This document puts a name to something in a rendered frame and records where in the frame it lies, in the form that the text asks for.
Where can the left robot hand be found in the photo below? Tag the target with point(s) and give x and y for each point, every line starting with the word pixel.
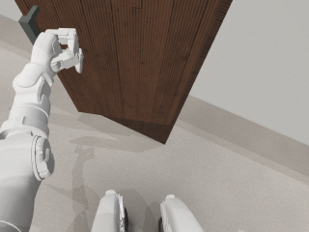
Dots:
pixel 47 51

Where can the left robot shin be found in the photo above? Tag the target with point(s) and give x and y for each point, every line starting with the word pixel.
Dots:
pixel 122 222

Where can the robot left forearm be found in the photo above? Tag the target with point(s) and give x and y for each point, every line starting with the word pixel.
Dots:
pixel 29 115

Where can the left robot upper arm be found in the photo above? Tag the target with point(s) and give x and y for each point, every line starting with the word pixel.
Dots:
pixel 24 163

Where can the cupboard door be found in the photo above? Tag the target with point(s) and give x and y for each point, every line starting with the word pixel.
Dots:
pixel 137 54

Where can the left robot thigh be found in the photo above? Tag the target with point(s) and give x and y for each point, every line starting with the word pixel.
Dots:
pixel 111 210

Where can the handle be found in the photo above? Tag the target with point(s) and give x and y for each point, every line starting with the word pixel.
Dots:
pixel 29 26

